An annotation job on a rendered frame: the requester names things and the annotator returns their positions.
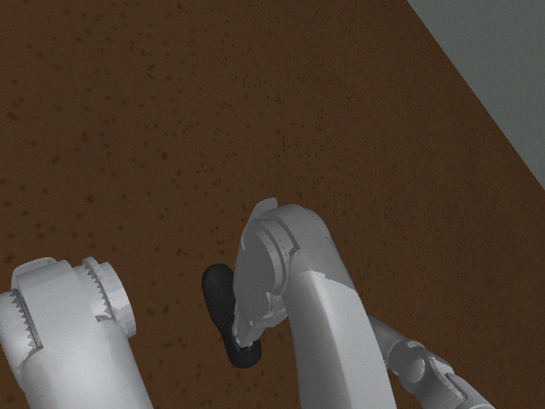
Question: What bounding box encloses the right robot foot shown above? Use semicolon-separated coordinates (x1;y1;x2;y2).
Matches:
202;263;261;368

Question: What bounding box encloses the right robot hand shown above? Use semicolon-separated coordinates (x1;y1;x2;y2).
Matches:
367;315;408;369

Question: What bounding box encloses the right robot arm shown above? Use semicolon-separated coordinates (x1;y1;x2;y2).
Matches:
387;339;496;409

